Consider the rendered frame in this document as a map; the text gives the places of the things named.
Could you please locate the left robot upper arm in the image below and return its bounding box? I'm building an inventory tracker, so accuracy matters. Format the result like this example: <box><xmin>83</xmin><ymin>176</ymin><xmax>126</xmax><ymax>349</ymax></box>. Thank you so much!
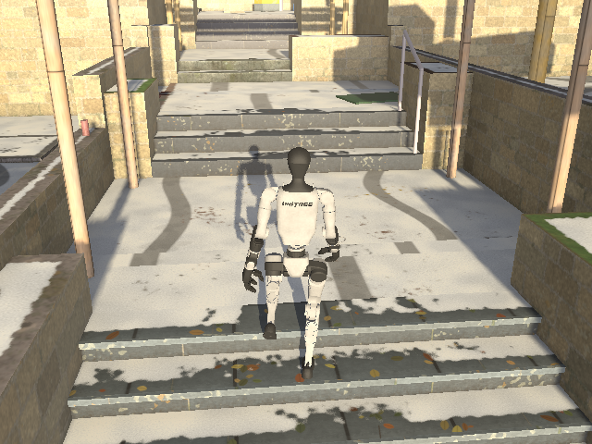
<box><xmin>255</xmin><ymin>187</ymin><xmax>278</xmax><ymax>240</ymax></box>

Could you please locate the left robot hand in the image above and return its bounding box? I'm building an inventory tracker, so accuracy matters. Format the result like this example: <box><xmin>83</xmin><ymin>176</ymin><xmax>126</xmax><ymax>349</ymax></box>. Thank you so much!
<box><xmin>242</xmin><ymin>267</ymin><xmax>264</xmax><ymax>293</ymax></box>

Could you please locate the robot left shin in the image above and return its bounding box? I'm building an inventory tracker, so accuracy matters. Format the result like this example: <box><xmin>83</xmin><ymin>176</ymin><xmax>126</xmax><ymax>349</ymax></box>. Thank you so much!
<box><xmin>266</xmin><ymin>276</ymin><xmax>279</xmax><ymax>324</ymax></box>

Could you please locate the robot right forearm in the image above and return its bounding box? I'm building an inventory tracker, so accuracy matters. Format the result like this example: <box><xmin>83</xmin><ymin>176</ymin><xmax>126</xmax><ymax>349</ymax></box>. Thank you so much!
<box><xmin>326</xmin><ymin>226</ymin><xmax>339</xmax><ymax>253</ymax></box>

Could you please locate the robot left forearm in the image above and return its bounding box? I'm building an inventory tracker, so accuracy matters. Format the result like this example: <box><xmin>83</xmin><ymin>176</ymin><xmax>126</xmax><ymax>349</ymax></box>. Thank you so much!
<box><xmin>244</xmin><ymin>225</ymin><xmax>264</xmax><ymax>270</ymax></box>

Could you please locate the right robot upper arm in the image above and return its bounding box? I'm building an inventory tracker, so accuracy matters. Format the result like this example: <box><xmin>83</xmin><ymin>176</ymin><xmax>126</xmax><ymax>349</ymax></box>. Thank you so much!
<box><xmin>317</xmin><ymin>188</ymin><xmax>336</xmax><ymax>239</ymax></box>

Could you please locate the right robot hand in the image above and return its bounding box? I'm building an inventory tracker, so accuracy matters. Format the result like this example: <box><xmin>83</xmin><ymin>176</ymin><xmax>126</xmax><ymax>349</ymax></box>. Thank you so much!
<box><xmin>318</xmin><ymin>247</ymin><xmax>339</xmax><ymax>262</ymax></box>

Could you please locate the robot right foot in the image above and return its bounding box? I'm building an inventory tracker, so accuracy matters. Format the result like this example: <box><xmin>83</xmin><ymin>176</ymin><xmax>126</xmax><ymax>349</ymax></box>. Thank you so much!
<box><xmin>302</xmin><ymin>356</ymin><xmax>315</xmax><ymax>379</ymax></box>

